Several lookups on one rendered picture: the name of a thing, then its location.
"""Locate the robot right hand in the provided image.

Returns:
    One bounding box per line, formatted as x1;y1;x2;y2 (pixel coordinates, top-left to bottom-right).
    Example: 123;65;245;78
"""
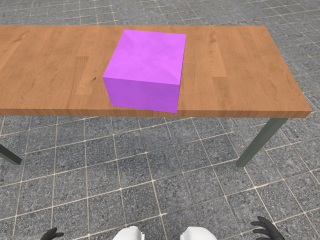
251;216;285;240

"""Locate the right robot thigh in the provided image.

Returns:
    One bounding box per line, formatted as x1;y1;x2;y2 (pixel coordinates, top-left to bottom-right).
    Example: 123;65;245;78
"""
180;226;217;240

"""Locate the carton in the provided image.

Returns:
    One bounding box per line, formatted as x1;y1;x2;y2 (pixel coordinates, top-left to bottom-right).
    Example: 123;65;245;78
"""
102;29;186;113

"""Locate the table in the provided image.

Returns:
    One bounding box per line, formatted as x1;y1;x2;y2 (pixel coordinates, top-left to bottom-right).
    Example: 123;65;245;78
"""
0;25;312;168

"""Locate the robot thigh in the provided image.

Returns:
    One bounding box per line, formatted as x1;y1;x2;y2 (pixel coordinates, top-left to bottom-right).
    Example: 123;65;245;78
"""
180;226;217;240
113;227;145;240

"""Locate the left robot thigh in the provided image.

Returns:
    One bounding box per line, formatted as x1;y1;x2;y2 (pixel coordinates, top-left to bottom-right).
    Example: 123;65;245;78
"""
113;227;145;240

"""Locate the robot left hand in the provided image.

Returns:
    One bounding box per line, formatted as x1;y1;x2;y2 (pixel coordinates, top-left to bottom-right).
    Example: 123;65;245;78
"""
40;227;64;240

